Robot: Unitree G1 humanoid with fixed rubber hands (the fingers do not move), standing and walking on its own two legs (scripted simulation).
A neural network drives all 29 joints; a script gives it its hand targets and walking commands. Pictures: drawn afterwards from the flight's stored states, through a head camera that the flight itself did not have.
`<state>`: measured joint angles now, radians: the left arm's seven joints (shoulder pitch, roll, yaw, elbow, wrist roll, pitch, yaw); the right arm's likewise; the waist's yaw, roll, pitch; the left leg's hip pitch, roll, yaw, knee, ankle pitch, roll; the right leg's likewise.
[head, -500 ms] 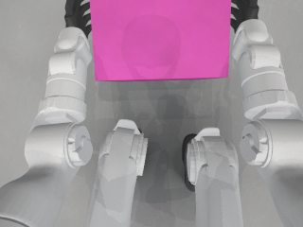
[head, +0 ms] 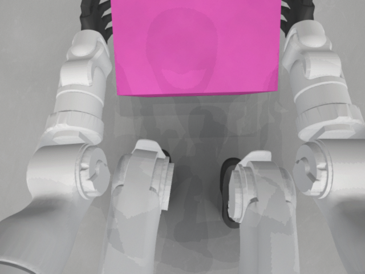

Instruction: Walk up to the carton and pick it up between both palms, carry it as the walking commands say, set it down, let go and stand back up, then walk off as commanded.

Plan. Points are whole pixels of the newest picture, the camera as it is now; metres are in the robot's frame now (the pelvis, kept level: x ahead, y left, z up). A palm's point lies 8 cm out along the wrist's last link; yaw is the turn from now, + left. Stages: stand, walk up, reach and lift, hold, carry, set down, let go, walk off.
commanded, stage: set down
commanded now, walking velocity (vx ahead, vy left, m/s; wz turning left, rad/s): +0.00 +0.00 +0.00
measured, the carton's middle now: (193, 34) +0.54 +0.04 -0.24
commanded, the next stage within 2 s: none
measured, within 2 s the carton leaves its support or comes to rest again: neither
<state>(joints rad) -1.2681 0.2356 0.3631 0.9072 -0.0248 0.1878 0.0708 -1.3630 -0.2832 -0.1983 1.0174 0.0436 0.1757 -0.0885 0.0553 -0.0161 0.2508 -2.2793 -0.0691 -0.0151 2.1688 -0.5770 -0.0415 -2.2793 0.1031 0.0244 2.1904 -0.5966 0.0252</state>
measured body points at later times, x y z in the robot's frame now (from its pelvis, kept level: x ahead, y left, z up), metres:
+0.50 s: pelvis -0.01 +0.00 -0.01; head +0.35 +0.00 +0.26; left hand +0.52 +0.21 -0.17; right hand +0.55 -0.14 -0.17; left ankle +0.11 +0.12 -0.34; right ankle +0.10 -0.11 -0.34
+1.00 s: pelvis -0.01 +0.00 -0.01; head +0.35 +0.00 +0.25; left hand +0.52 +0.21 -0.18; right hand +0.55 -0.14 -0.18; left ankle +0.11 +0.12 -0.34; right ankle +0.10 -0.11 -0.34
